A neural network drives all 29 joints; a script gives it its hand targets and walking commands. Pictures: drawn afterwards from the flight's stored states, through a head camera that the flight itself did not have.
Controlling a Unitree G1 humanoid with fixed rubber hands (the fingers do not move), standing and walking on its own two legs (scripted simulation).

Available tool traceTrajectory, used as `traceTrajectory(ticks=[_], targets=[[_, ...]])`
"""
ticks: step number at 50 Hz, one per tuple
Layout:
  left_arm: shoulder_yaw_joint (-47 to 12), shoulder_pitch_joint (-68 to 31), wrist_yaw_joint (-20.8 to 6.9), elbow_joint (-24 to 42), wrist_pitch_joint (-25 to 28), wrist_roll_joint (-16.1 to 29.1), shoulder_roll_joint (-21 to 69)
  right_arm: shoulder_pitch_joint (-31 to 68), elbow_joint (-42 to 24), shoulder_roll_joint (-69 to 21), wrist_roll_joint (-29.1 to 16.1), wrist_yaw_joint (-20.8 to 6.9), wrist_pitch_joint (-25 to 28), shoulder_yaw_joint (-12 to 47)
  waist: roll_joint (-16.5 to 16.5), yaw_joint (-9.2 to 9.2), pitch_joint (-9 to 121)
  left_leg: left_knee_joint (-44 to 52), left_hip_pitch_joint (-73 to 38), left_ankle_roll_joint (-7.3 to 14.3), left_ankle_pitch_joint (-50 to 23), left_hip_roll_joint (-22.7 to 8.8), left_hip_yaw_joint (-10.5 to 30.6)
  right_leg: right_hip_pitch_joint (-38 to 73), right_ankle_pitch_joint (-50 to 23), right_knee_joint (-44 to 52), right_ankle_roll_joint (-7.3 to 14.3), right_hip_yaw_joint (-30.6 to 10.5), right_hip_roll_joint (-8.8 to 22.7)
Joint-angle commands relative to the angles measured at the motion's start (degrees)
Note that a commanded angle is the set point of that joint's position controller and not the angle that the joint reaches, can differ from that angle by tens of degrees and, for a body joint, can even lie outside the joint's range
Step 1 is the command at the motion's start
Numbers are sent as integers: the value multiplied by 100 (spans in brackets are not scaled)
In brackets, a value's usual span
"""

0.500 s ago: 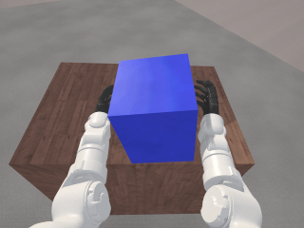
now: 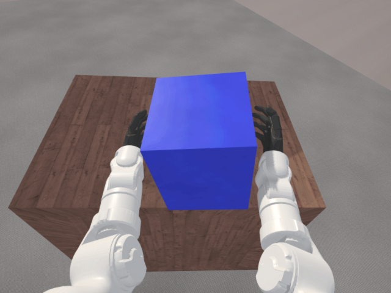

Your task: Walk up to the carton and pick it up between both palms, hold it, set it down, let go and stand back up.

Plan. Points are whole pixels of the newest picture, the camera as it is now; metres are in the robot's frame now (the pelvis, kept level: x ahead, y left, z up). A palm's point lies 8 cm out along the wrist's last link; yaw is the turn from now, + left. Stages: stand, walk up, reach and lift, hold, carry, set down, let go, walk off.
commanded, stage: set down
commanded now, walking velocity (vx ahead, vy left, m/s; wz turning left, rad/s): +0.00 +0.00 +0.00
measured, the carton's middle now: (203, 146) +0.44 -0.01 +0.04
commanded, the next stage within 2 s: none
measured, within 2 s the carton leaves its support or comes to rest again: rests again in 1.36 s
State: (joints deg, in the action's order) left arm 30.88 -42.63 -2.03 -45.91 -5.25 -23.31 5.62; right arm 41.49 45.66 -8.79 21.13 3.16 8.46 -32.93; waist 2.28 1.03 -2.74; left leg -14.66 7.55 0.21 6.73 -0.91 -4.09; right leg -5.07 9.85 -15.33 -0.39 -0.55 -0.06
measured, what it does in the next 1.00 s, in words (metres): stands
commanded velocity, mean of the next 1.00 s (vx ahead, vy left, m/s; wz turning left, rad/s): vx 0.00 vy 0.00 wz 0.00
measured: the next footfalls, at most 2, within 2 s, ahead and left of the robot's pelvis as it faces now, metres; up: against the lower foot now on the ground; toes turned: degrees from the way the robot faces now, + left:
none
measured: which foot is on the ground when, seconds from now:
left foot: down 0.00-1.00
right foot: down 0.00-1.00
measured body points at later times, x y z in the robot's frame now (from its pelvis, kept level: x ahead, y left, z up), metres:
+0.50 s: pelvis +0.00 +0.00 +0.00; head +0.04 +0.01 +0.45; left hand +0.42 +0.13 +0.07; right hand +0.40 -0.17 +0.09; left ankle +0.01 +0.11 -0.75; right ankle -0.02 -0.12 -0.75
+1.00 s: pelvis +0.00 +0.00 +0.00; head +0.05 +0.01 +0.45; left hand +0.42 +0.12 +0.07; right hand +0.40 -0.17 +0.08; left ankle +0.01 +0.11 -0.75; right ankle -0.02 -0.12 -0.75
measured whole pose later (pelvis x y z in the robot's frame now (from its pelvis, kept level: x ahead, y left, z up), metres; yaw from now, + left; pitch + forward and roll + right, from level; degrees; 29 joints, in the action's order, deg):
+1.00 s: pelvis +0.00 +0.00 +0.00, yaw -2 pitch +1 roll +0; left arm 36.1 -42.8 -3.5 -43.0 1.6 -28.7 9.5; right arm 38.3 40.4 -10.8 24.4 2.2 9.6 -34.9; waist 2.6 0.5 -5.1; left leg -14.9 8.3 0.3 7.1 -1.6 -5.9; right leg -6.9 10.0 -16.5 -0.2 -2.2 -0.6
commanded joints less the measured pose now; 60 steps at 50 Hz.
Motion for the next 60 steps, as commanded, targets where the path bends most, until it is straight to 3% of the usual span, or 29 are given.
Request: traceTrajectory(ticks=[1, 6, 14, 16, 20, 22, 23, 28, 34, 39, 44, 46, 48, 50, 53, 54, 55, 57, 60], targets=[[-1384, -3113, -467, 312, 378, -77, 2304, 2332, 260, -2717, 214, -727, 55, 1767, -250, -144, 2429, -72, -1149, -64, -1026, 24, -438, 489, -1592, -15, -360, 579, -82], [-1460, -3089, -513, 389, 476, -17, 2359, 2291, 195, -2732, 327, -687, 154, 1692, -238, -39, 2514, -191, -1218, -103, -1355, 27, -472, 437, -1810, -32, -345, 641, -124], [-1307, -2645, -529, 354, 447, -214, 2367, 2026, 183, -2724, 296, -702, 129, 1753, -211, -145, 2115, -192, -1039, -45, -1427, 44, -454, 546, -2059, -105, -361, 573, -101], [-1273, -2632, -550, 400, 494, -200, 2345, 1971, 186, -2776, 317, -689, 114, 1750, -159, -92, 2090, -155, -947, -20, -1244, 74, -464, 614, -2103, -127, -394, 543, -62], [-1101, -2442, -590, 221, 536, -325, 2246, 1881, 100, -2790, 420, -698, 128, 1765, -72, -175, 2068, -2, -635, 62, -883, 95, -490, 789, -2048, -183, -432, 533, -66], [-1134, -2393, -580, 200, 560, -353, 2319, 1890, -15, -2840, 376, -708, 142, 1863, -125, -264, 2111, -88, -776, 59, -1087, 62, -517, 667, -2165, -209, -452, 509, -53], [-1114, -2367, -589, 141, 551, -344, 2270, 1886, -19, -2740, 399, -706, 141, 1854, -106, -188, 2037, -87, -796, 63, -1056, 51, -471, 593, -2075, -159, -416, 520, -54], [-867, -2204, -637, 69, 545, -504, 2126, 1879, -165, -2811, 434, -733, 83, 1841, -3, -393, 1944, -7, -534, 184, -769, 101, -547, 723, -2031, -191, -473, 461, -23], [-933, -2168, -628, 134, 706, -489, 2220, 1632, -2, -2842, 503, -702, 133, 1847, -96, -303, 2042, -95, -611, 149, -1060, 57, -518, 640, -2289, -242, -418, 440, -36], [-818, -2157, -638, 134, 687, -605, 2196, 1552, 115, -2822, 580, -722, 78, 1647, -205, -278, 1726, -45, -621, 130, -830, 65, -543, 426, -1726, -137, -392, 483, -56], [-728, -2031, -655, 23, 622, -670, 2136, 1475, 34, -2666, 688, -745, 19, 1497, -74, -272, 1588, -77, -750, 160, -821, 44, -532, 197, -1545, -66, -401, 502, -44], [-588, -1984, -620, 68, 633, -702, 2044, 1394, 52, -2634, 621, -774, -37, 1552, -134, -366, 1641, -36, -818, 200, -767, 53, -535, 159, -1484, -44, -438, 462, -40], [-545, -2026, -591, 121, 654, -652, 1860, 1456, 8, -2517, 553, -770, -54, 1500, 13, -379, 1764, -54, -660, 212, -755, 47, -550, 244, -1410, -77, -418, 425, -66], [-587, -2038, -501, 63, 728, -629, 1688, 1524, -2, -2246, 559, -751, 13, 1435, -109, -378, 1827, -129, -710, 184, -962, 29, -543, 115, -1464, -122, -392, 460, -76], [-423, -1990, -315, 51, 814, -600, 1092, 1463, 32, -1592, 511, -657, 66, 1270, 17, -394, 1737, -170, -738, 177, -928, 21, -558, -26, -1128, -36, -354, 470, -137], [-302, -1913, -163, 124, 857, -551, 471, 1299, 1, -914, 386, -564, 74, 1139, -74, -462, 1950, -192, -728, 129, -880, 22, -583, -72, -1040, -77, -349, 443, -165], [-281, -1776, -4, 32, 861, -481, 13, 1274, 121, -410, 190, -455, 49, 1084, -146, -479, 1632, -246, -630, 150, -1055, 10, -572, -143, -1148, -63, -319, 370, -147], [-623, -2080, 373, 92, 993, 116, -714, 1561, 110, 440, -596, -198, 123, 1449, -308, -546, 2200, -495, -496, 88, -1287, -28, -536, -404, -1217, -163, -236, 271, -217], [-1186, -2661, 847, -182, 1282, 981, -1069, 2167, 425, 849, -1575, 65, 274, 2097, -417, -564, 3272, -781, -79, 13, -1228, -84, -439, -679, -1299, -372, -110, 158, -269]])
